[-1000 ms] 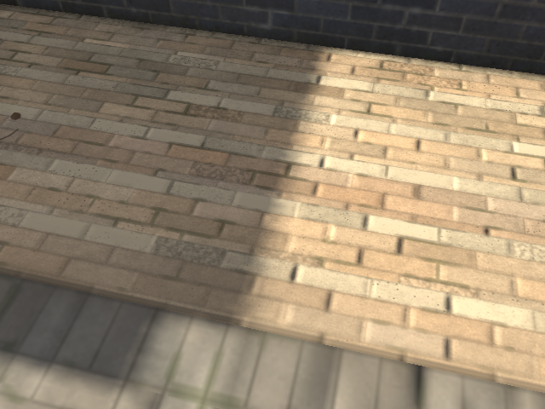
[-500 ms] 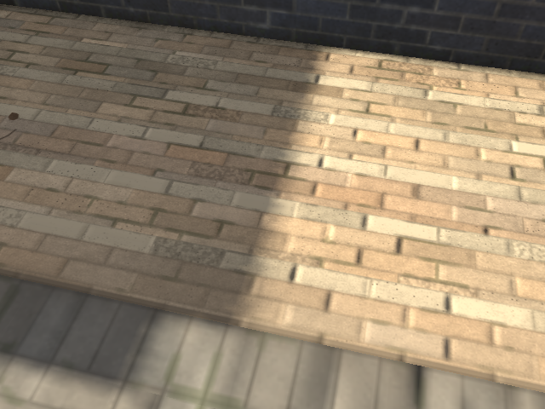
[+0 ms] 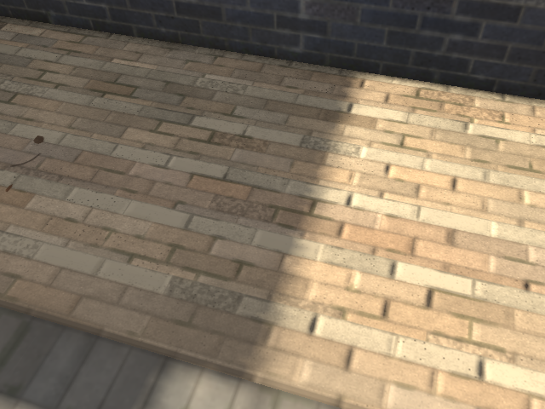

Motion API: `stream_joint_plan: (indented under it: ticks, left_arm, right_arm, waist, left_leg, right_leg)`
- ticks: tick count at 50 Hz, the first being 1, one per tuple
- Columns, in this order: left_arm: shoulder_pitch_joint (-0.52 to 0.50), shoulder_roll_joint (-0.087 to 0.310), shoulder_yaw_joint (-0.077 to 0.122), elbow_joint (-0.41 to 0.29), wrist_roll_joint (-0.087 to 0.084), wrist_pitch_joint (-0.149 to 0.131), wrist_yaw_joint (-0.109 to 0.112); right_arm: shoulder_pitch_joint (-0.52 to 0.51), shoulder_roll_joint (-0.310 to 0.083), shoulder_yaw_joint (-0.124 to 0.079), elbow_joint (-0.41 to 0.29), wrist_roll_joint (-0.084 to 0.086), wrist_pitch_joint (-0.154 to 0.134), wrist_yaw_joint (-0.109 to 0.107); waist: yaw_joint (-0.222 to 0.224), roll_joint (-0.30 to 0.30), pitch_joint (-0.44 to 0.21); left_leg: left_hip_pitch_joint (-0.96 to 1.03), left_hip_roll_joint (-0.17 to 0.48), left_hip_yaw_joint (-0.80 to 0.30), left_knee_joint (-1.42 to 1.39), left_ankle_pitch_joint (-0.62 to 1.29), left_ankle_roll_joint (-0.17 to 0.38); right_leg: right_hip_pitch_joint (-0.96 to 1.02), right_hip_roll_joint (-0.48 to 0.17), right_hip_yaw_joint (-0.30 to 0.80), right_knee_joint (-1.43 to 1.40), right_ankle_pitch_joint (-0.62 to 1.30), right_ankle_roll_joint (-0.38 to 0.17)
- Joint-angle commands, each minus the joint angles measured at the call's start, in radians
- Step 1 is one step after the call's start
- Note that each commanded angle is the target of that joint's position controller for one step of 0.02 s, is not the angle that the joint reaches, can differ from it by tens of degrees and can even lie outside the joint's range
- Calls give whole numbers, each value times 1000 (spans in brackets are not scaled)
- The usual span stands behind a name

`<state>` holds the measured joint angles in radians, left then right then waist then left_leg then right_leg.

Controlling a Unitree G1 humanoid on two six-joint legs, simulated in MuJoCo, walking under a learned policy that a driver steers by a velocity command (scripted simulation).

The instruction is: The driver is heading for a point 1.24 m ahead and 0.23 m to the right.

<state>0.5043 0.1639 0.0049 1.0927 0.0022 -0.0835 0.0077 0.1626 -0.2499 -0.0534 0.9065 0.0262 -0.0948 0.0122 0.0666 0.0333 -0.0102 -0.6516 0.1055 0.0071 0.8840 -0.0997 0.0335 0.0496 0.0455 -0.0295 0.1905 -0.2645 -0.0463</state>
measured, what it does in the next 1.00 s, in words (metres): walks ahead, turning right: left foot, then right foot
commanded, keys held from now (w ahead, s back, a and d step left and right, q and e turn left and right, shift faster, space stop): w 0.10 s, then w+e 0.82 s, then w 0.08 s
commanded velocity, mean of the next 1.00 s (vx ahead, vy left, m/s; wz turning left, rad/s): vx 0.49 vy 0.00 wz -0.39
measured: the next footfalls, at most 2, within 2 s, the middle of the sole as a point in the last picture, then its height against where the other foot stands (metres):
left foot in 0.18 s outside the picture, level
right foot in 0.78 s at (361, 389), level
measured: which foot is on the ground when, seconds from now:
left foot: up 0.00-0.16, down 0.18-0.78, up 0.80-1.00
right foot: down 0.00-0.20, up 0.22-0.76, down 0.78-1.00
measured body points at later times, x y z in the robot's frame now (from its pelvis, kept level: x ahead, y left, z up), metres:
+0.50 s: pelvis +0.28 +0.07 +0.00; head +0.29 +0.06 +0.45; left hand +0.44 +0.31 -0.12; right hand +0.25 -0.20 -0.14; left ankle +0.27 +0.15 -0.74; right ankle +0.37 -0.13 -0.66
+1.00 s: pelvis +0.55 -0.06 +0.00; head +0.58 -0.08 +0.45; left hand +0.74 +0.16 -0.11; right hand +0.60 -0.38 -0.10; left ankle +0.69 +0.10 -0.66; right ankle +0.53 -0.11 -0.74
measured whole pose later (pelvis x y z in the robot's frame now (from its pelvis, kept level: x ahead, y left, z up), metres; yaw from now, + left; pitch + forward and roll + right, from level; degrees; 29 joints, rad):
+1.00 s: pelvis +0.55 -0.06 +0.00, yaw -26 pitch +2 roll +0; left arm 0.30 0.25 0.08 0.79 -0.01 -0.07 -0.02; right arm 0.10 -0.29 -0.07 0.78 0.00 -0.11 0.00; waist 0.03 0.03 0.04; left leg -0.63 0.13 -0.07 1.03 -0.23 -0.03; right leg -0.21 0.12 0.03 0.34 -0.16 -0.11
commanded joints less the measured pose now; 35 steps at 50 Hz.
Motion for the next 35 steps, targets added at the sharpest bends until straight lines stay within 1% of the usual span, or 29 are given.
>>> stream_joint_plan:
  ticks: [1,4,5,6,7,8,9,10,11,12,13,14,15,16,17,18,19,21,23,25,28,31,33,34,35]
  left_arm:
    - [35,190,33,-45,-4,-4,16]
    - [51,196,41,-41,-21,-5,17]
    - [45,199,45,-42,-23,-2,18]
    - [39,202,48,-45,-22,1,17]
    - [24,214,52,-52,-17,6,16]
    - [5,220,54,-59,-9,13,14]
    - [-19,210,47,-74,-1,19,11]
    - [-10,160,27,-110,19,17,5]
    - [144,-11,-11,-102,-14,-4,-2]
    - [58,122,21,-102,-49,-25,-2]
    - [-44,175,39,-139,-66,-30,2]
    - [-93,172,43,-147,-57,-28,13]
    - [-101,156,52,-146,-41,-19,19]
    - [-70,133,56,-139,-40,-3,17]
    - [-53,115,59,-136,-43,12,15]
    - [-56,104,62,-139,-45,26,15]
    - [-82,104,66,-154,-43,37,16]
    - [-156,119,75,-191,-35,47,17]
    - [-223,123,79,-222,-30,42,10]
    - [-277,120,78,-243,-28,32,-5]
    - [-396,104,66,-289,-22,25,-29]
    - [-495,93,56,-344,-23,22,-51]
    - [-529,95,56,-379,-27,22,-66]
    - [-524,106,60,-392,-29,22,-72]
    - [-503,125,69,-400,-30,25,-76]
  right_arm:
    - [-176,0,18,-107,1,-13,12]
    - [-234,-26,18,-139,7,-15,25]
    - [-237,-37,15,-146,6,-18,30]
    - [-222,-55,8,-149,5,-22,32]
    - [-175,-80,-5,-145,4,-26,32]
    - [-61,-115,-24,-118,6,-27,27]
    - [128,-161,-50,-65,11,-25,18]
    - [302,-258,-72,-37,-5,-18,3]
    - [333,-284,-69,-18,-31,-18,17]
    - [272,-176,-42,-28,-27,-25,19]
    - [170,-129,-28,-39,-19,-30,18]
    - [80,-105,-19,-51,-19,-35,21]
    - [38,-84,-16,-46,-27,-39,25]
    - [24,-62,-12,-33,-38,-42,26]
    - [25,-45,-12,-21,-40,-44,25]
    - [30,-49,-14,-10,-38,-48,22]
    - [31,-59,-16,-3,-36,-52,19]
    - [49,-81,-23,9,-39,-51,5]
    - [76,-97,-27,17,-44,-45,-8]
    - [95,-114,-29,19,-45,-38,-20]
    - [139,-136,-33,22,-37,-26,-33]
    - [203,-147,-38,37,-27,-5,-37]
    - [214,-160,-43,36,-20,12,-37]
    - [200,-172,-45,29,-18,18,-38]
    - [185,-188,-50,19,-15,24,-41]
  waist:
    - [8,-114,166]
    - [-3,-115,188]
    - [-16,-115,182]
    - [-37,-116,162]
    - [-74,-134,117]
    - [-140,-151,38]
    - [-232,-147,-76]
    - [-271,-6,-242]
    - [-171,289,-421]
    - [-188,177,-303]
    - [-162,115,-146]
    - [-126,14,-77]
    - [-95,8,-38]
    - [-62,43,-29]
    - [-49,56,-15]
    - [-42,56,7]
    - [-36,50,34]
    - [-40,30,67]
    - [-52,10,86]
    - [-65,1,91]
    - [-107,-18,113]
    - [-144,-25,136]
    - [-143,-13,137]
    - [-125,3,121]
    - [-102,29,86]
  left_leg:
    - [-32,-31,40,-193,94,-18]
    - [0,-40,24,-284,117,10]
    - [11,-45,21,-307,103,25]
    - [60,-58,20,-325,82,39]
    - [145,-85,30,-328,54,53]
    - [298,-120,49,-321,27,72]
    - [553,-121,41,-321,23,96]
    - [876,112,-225,-324,-75,155]
    - [1103,332,-730,-530,-332,289]
    - [981,296,-747,-624,-375,229]
    - [825,277,-562,-627,-309,179]
    - [665,245,-418,-648,-166,155]
    - [553,208,-302,-676,-78,139]
    - [490,171,-214,-702,-44,124]
    - [463,150,-156,-726,-23,123]
    - [440,145,-108,-744,14,135]
    - [427,144,-69,-759,38,140]
    - [440,148,-21,-781,53,149]
    - [483,152,16,-790,76,150]
    - [524,146,66,-790,112,140]
    - [585,151,135,-788,153,127]
    - [705,175,175,-743,218,122]
    - [766,191,200,-688,325,114]
    - [776,192,219,-643,466,104]
    - [785,192,233,-578,652,93]
  right_leg:
    - [-125,-239,127,-118,249,-140]
    - [-72,-279,114,-111,275,-131]
    - [-35,-291,106,-87,321,-122]
    - [-10,-299,108,-43,419,-111]
    - [8,-301,108,30,595,-101]
    - [-1,-281,92,170,777,-86]
    - [-99,-228,64,392,799,-55]
    - [-340,-147,29,737,441,-21]
    - [-626,24,107,1058,-283,15]
    - [-703,-24,206,1171,-276,-3]
    - [-754,-74,171,1179,-180,-18]
    - [-702,-129,153,1138,-81,-17]
    - [-646,-161,150,1089,-25,-17]
    - [-581,-187,160,1054,7,-21]
    - [-559,-193,154,1034,20,-25]
    - [-566,-194,144,1025,23,-25]
    - [-601,-198,144,1009,43,-24]
    - [-691,-202,157,959,119,-14]
    - [-767,-195,169,865,207,-3]
    - [-786,-182,150,748,292,3]
    - [-791,-172,69,603,357,0]
    - [-836,-161,18,512,321,-16]
    - [-828,-141,-23,475,247,-32]
    - [-778,-116,-52,460,203,-47]
    - [-708,-80,-86,462,156,-65]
